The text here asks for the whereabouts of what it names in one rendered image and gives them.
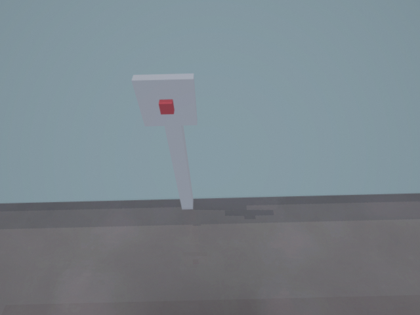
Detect button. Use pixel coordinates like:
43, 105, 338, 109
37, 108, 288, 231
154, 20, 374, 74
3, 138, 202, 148
159, 99, 175, 114

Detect panel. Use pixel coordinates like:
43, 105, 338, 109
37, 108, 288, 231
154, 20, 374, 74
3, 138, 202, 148
131, 73, 198, 209

